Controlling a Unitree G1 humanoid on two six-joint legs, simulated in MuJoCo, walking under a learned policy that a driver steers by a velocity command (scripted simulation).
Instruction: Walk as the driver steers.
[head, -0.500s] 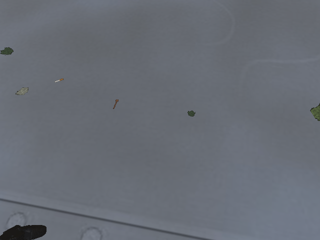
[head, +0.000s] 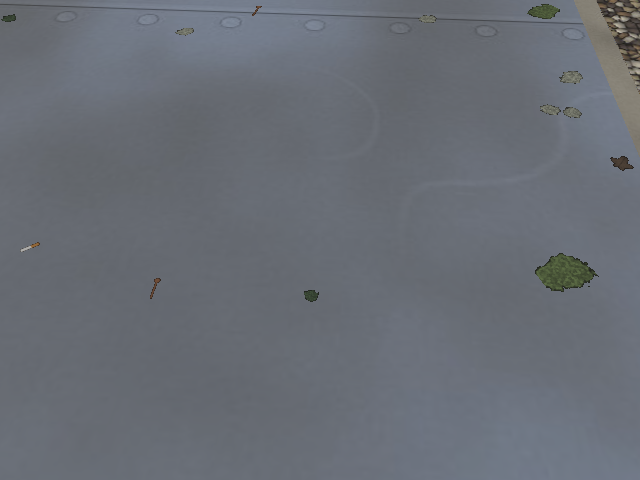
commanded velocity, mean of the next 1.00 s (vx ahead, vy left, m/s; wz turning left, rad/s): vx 0.00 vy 0.00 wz -0.03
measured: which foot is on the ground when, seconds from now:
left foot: down 0.00-1.00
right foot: down 0.00-1.00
